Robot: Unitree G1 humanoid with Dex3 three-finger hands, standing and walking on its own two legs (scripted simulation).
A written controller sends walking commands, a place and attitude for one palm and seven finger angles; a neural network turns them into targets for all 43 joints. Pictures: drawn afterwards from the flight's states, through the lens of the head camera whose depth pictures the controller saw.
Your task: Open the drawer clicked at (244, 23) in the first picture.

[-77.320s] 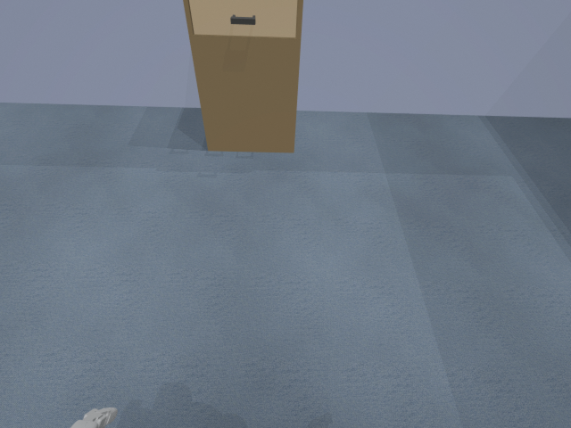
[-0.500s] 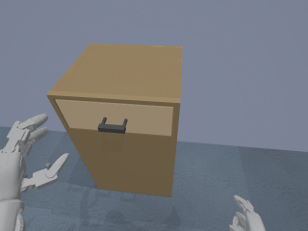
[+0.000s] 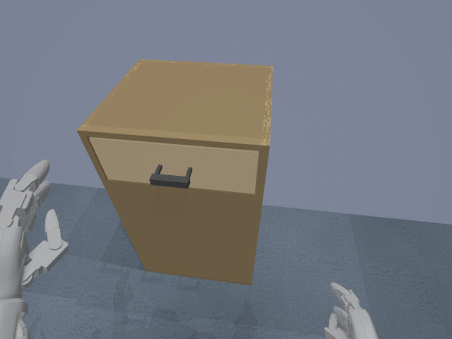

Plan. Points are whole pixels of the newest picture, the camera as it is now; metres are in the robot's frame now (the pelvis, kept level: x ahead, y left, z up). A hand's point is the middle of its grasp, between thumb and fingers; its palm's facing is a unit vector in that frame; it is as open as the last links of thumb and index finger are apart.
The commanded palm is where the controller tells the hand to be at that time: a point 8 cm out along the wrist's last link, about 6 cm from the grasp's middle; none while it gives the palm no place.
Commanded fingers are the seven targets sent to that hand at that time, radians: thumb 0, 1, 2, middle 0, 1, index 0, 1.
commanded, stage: step back with the hand held close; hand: left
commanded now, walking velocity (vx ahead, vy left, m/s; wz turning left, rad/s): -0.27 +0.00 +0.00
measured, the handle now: (172, 175) +0.52 +0.21 -0.05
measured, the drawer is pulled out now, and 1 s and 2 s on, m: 0.00 0.00 0.00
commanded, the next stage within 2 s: stop stepping back and stand still in 1.10 s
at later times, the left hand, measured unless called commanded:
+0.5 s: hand (32, 286) +0.13 +0.25 +0.16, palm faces +0.40 -0.81 -0.42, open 7.4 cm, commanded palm +0.07 +0.29 +0.17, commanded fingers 0.00 0.90 0.90 -0.20 -0.30 -0.20 -0.30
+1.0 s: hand out of the picture +0.03 +0.25 +0.15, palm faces +0.44 -0.80 -0.41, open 7.4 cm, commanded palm -0.04 +0.30 +0.17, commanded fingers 0.00 0.90 0.90 -0.20 -0.30 -0.20 -0.30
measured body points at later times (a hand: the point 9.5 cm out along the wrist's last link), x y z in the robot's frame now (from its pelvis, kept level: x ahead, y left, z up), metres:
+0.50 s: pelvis -0.06 +0.01 -0.02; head -0.08 +0.03 +0.43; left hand +0.10 +0.29 +0.18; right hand +0.10 -0.23 -0.07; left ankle -0.03 +0.13 -0.74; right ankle +0.02 -0.12 -0.74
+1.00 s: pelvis -0.16 +0.01 -0.03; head -0.16 +0.03 +0.42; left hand +0.00 +0.29 +0.17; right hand -0.02 -0.24 -0.10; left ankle -0.12 +0.13 -0.74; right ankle -0.02 -0.11 -0.73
